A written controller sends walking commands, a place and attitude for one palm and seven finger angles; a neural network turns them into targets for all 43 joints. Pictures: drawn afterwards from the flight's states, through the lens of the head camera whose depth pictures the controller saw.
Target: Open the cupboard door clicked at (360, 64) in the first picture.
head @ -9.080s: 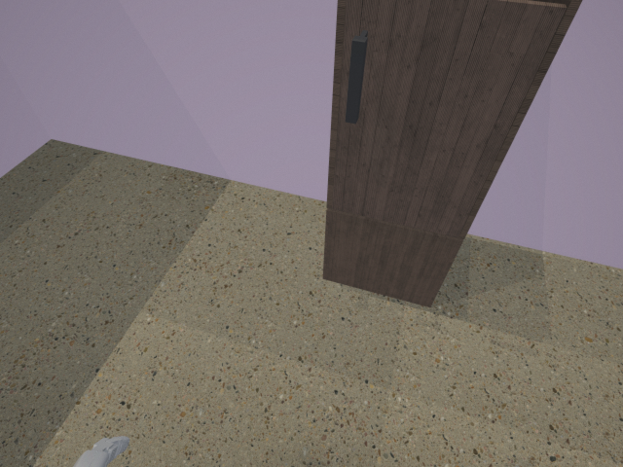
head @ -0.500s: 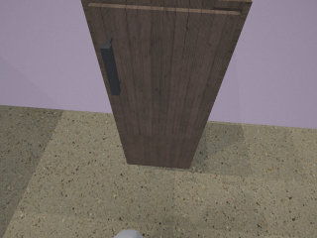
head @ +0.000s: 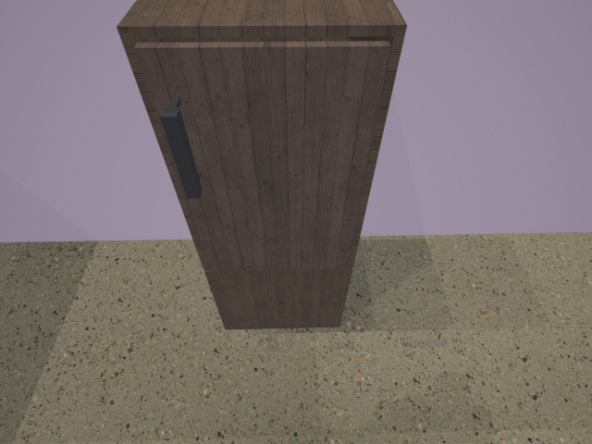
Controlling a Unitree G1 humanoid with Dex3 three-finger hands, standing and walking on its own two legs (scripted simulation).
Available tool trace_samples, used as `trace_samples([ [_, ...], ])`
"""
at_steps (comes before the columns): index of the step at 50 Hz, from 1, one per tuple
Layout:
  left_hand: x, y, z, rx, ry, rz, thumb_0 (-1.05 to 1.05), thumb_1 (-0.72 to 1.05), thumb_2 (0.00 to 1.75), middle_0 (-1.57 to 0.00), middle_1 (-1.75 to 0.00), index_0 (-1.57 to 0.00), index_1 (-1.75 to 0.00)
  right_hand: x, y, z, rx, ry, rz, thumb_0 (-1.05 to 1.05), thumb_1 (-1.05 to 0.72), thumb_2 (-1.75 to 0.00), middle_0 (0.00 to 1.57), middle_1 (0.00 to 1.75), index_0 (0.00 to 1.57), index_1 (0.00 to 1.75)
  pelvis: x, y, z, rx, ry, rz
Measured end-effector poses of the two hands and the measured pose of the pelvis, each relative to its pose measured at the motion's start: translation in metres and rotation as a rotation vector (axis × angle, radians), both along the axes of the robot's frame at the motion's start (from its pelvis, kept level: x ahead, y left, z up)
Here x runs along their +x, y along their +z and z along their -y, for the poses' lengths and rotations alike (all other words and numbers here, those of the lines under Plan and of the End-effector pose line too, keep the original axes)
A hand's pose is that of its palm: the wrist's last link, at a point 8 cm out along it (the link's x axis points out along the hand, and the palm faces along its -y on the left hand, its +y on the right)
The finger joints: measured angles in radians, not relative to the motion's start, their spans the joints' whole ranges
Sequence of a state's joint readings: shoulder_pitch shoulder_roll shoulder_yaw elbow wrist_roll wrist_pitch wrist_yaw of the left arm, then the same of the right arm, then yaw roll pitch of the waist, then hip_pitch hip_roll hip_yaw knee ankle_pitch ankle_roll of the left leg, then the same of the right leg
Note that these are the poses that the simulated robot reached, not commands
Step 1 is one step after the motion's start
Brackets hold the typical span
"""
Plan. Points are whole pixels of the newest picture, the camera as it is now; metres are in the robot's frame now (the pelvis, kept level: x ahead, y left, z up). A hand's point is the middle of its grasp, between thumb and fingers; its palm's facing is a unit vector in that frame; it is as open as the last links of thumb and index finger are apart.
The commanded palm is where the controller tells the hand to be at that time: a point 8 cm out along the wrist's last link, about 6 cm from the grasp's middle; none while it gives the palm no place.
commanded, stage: come to a stop and stand still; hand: left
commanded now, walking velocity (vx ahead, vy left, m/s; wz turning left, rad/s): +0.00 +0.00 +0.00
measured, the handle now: (185, 149) +0.56 +0.21 +0.08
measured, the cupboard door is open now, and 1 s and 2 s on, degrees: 0 0 0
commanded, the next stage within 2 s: look again from close up in 0.54 s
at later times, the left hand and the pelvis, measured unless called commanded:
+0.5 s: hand out of the picture -0.02 +0.11 -0.17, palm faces +0.08 -0.99 -0.14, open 7.4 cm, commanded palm none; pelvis +0.02 -0.03 +0.00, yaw +1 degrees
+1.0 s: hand out of the picture +0.01 +0.18 -0.17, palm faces +0.03 -0.97 -0.22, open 7.4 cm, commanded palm none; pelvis +0.00 +0.01 +0.00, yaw +0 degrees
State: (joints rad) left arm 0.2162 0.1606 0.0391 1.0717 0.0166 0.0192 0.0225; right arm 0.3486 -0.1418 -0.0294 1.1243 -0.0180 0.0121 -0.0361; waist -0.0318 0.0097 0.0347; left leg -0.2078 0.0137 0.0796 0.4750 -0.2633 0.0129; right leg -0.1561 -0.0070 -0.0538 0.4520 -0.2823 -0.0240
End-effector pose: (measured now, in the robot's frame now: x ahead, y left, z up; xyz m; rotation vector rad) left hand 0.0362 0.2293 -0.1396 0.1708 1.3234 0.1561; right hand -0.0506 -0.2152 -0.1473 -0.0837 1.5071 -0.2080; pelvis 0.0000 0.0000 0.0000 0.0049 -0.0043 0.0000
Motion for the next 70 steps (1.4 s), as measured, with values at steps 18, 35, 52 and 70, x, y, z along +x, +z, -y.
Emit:
trace_samples([
  [18, -0.048, -0.004, 0.054, -0.049, 0.074, -0.119, 0.01, 0.92, 0.9, -0.19, -0.29, -0.2, -0.29, 0.045, -0.004, 0.014, 0.036, 0.059, 0.037, 0.01, -0.92, -0.9, 0.2, 0.3, 0.2, 0.3, 0.016, 0.002, 0.029, 0.001, 0.011, 0.011],
  [35, -0.065, -0.005, 0.064, -0.055, 0.077, -0.119, 0.01, 0.9, 0.9, -0.2, -0.29, -0.2, -0.29, 0.065, 0.0, 0.035, -0.015, 0.087, 0.097, 0.01, -0.93, -0.9, 0.19, 0.3, 0.2, 0.3, 0.01, 0.001, 0.029, -0.018, 0.006, 0.004],
  [52, -0.026, -0.002, -0.006, 0.011, 0.01, -0.017, 0.01, 0.91, 0.9, -0.19, -0.29, -0.2, -0.29, 0.04, -0.005, -0.012, 0.024, 0.088, 0.112, 0.02, -0.94, -0.9, 0.19, 0.3, 0.2, 0.3, 0.002, -0.003, -0.008, -0.004, -0.006, 0.007],
  [70, 0.08, 0.083, -0.03, 0.102, 0.102, 0.6, 0.03, 0.91, 0.89, -0.2, -0.31, -0.21, -0.31, 0.099, 0.017, 0.014, -0.097, 0.103, 0.432, 0.03, -0.93, -0.9, 0.2, 0.3, 0.21, 0.3, 0.009, -0.006, -0.013, 0.012, 0.013, -0.033],
])
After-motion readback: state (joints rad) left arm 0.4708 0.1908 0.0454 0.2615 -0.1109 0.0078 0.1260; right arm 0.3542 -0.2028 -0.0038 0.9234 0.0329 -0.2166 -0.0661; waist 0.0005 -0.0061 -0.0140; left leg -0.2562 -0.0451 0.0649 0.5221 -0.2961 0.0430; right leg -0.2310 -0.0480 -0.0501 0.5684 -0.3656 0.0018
